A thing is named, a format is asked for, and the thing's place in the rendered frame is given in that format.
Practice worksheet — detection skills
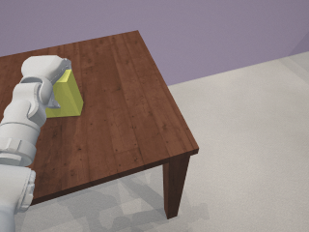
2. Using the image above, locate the sponge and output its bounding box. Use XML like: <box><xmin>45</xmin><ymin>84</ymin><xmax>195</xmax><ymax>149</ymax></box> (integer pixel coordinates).
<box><xmin>45</xmin><ymin>70</ymin><xmax>84</xmax><ymax>118</ymax></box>

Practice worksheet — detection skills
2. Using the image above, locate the table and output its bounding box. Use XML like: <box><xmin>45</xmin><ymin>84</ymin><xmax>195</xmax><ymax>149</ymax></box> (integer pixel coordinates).
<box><xmin>0</xmin><ymin>30</ymin><xmax>200</xmax><ymax>219</ymax></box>

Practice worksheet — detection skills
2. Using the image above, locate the robot left forearm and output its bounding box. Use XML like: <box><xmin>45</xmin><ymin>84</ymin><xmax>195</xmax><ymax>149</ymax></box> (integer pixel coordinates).
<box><xmin>0</xmin><ymin>74</ymin><xmax>53</xmax><ymax>167</ymax></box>

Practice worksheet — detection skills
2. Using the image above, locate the left robot hand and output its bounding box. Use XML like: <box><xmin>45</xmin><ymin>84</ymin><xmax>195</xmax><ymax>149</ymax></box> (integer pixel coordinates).
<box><xmin>21</xmin><ymin>55</ymin><xmax>72</xmax><ymax>109</ymax></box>

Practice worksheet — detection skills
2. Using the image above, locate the robot left upper arm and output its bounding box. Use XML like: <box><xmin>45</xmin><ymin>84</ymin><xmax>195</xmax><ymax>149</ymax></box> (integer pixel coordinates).
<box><xmin>0</xmin><ymin>164</ymin><xmax>36</xmax><ymax>232</ymax></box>

